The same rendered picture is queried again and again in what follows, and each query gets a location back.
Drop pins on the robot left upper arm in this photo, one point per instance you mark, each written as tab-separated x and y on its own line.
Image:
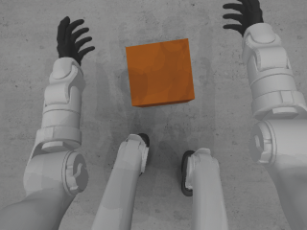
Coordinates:
51	181

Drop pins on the robot left hand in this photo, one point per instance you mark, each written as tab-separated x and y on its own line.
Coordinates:
67	48

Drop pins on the right robot foot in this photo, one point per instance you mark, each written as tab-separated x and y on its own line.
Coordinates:
184	163

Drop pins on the right robot shin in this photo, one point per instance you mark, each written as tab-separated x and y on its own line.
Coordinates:
201	151

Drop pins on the robot right forearm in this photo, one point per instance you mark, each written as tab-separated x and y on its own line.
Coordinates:
270	76

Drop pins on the robot right upper arm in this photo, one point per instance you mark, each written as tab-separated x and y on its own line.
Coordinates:
280	145

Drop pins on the robot right hand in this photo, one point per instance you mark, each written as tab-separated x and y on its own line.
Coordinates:
250	14

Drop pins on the robot left forearm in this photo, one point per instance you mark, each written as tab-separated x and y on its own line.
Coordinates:
62	110

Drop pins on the carton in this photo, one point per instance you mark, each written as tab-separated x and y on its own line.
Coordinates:
160	73

